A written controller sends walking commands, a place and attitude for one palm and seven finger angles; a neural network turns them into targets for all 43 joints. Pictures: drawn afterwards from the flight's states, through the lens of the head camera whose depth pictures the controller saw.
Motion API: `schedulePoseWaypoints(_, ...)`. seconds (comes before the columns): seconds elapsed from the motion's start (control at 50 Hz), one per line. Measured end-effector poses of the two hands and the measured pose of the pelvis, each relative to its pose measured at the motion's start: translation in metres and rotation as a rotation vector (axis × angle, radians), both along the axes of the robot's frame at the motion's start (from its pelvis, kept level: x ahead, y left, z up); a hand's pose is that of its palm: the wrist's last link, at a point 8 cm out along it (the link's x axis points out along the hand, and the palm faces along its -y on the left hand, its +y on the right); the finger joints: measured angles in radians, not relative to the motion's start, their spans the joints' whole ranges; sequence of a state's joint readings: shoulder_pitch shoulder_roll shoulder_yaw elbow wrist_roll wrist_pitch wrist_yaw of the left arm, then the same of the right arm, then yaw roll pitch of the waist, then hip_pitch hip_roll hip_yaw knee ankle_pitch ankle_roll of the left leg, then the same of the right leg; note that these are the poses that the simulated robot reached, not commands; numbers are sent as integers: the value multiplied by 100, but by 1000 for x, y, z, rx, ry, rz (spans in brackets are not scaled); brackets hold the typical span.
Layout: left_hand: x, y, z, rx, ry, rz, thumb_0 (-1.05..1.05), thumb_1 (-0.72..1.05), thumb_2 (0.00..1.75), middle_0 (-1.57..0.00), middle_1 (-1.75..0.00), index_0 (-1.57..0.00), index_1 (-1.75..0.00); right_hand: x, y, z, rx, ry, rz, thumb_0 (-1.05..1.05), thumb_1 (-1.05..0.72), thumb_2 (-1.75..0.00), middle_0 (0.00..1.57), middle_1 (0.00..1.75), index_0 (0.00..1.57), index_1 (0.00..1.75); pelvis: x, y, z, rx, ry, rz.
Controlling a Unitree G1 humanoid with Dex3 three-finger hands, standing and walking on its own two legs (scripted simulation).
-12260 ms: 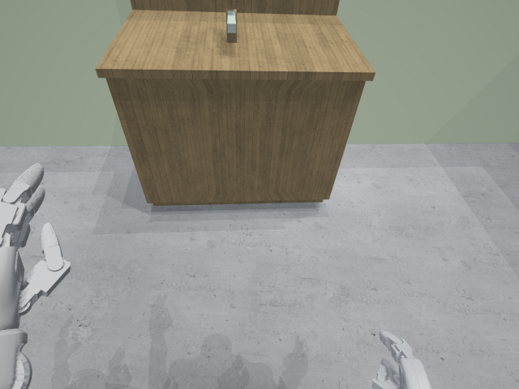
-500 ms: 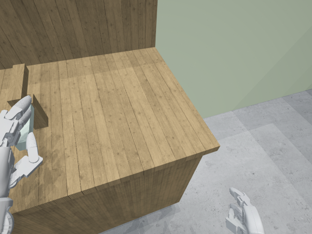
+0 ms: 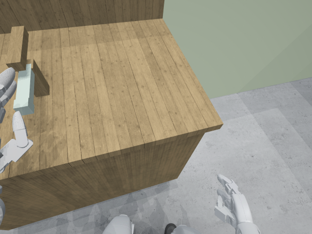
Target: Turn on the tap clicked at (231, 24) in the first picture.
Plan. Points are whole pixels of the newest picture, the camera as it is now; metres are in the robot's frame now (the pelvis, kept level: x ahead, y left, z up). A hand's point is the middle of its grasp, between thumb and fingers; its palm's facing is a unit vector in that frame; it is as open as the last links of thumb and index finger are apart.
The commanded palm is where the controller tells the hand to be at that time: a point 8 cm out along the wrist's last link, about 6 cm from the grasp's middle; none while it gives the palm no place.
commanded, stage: come to a stop and stand still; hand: left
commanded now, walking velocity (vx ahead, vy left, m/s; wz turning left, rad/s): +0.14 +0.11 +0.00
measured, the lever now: (24, 106) +0.33 +0.34 +0.11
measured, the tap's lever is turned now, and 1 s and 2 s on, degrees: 0 0 0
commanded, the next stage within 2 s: look again from close up in 1.02 s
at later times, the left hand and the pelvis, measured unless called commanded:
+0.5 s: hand (24, 125) +0.25 +0.27 +0.17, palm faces +0.39 -0.83 -0.39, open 7.4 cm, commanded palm +0.20 +0.30 +0.19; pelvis +0.04 +0.02 +0.01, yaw +0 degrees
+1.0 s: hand (36, 110) +0.29 +0.27 +0.17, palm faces +0.39 -0.84 -0.39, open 7.4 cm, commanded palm +0.23 +0.30 +0.19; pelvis +0.07 +0.02 +0.01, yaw +1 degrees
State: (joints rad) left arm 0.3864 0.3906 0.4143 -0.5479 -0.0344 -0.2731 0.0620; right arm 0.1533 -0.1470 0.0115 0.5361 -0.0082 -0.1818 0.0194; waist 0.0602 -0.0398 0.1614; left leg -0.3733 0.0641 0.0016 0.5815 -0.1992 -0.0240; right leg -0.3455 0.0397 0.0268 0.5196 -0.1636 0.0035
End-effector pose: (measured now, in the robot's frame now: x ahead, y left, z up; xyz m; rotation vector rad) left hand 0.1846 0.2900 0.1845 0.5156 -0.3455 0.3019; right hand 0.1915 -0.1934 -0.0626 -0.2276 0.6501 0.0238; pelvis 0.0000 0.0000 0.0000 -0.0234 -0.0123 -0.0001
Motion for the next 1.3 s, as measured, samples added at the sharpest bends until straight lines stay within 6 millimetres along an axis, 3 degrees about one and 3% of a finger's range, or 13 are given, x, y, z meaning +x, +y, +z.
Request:
schedulePoseWaypoints(0.1,-1,-5,-2,-26,33,0,2,89,90,-21,-30,-22,-30,-20,-23,-6,-50,59,-61,1,-90,-90,21,30,20,30,-1,3,1,4,5,-12)
schedulePoseWaypoints(0.18,6,2,-5,-35,53,0,1,89,90,-21,-30,-22,-30,-38,-35,-7,-88,91,-137,2,-90,-90,21,30,20,30,3,11,2,2,-15,-17)
schedulePoseWaypoints(0.3,17,19,-2,-14,52,20,2,89,90,-21,-30,-22,-30,-48,-33,-2,-87,105,-192,2,-91,-90,20,30,20,30,14,20,6,-5,-21,-7)
schedulePoseWaypoints(0.42,21,24,-2,-23,24,37,2,89,90,-21,-30,-21,-30,-31,-16,-4,-60,100,-143,2,-91,-90,20,30,20,30,27,22,6,-5,-22,3)
schedulePoseWaypoints(0.6,38,23,-1,-66,13,49,2,89,90,-21,-30,-21,-30,23,8,4,-15,35,-70,2,-90,-90,21,30,20,30,48,23,10,1,-21,3)
schedulePoseWaypoints(0.7,48,22,0,-73,26,52,2,89,90,-21,-30,-21,-30,48,12,12,-4,-1,-54,2,-90,-90,21,30,20,30,56,22,12,2,-16,2)
schedulePoseWaypoints(0.8,54,21,-2,-83,48,56,2,89,90,-21,-30,-21,-30,60,7,16,-15,-5,-58,1,-90,-90,21,30,20,30,63,21,13,2,-10,4)
schedulePoseWaypoints(1.12,61,14,-3,-77,82,60,2,89,90,-21,-30,-21,-30,46,-16,6,-39,75,-120,2,-91,-90,20,30,20,30,70,15,13,2,-7,10)
schedulePoseWaypoints(1.18,74,37,25,98,-16,78,2,89,90,-22,-30,-22,-30,39,-15,-1,-60,104,-71,1,-91,-90,20,30,20,30,61,10,11,2,-3,14)
schedulePoseWaypoints(1.22,82,51,41,100,-95,116,2,89,90,-21,-30,-22,-30,34,-15,-4,-45,122,-55,1,-91,-90,20,30,20,30,56,9,10,4,-7,2)
schedulePoseWaypoints(1.26,84,48,44,64,-120,107,2,89,90,-21,-30,-22,-30,30,-16,-4,-12,107,-70,2,-91,-90,20,30,20,30,53,12,10,5,-8,-16)
schedulePoseWaypoints(1.3,83,31,35,28,-78,46,2,90,90,-20,-30,-21,-30,24,-17,-1,15,78,-99,2,-91,-90,20,30,20,30,52,17,10,8,-9,-33)
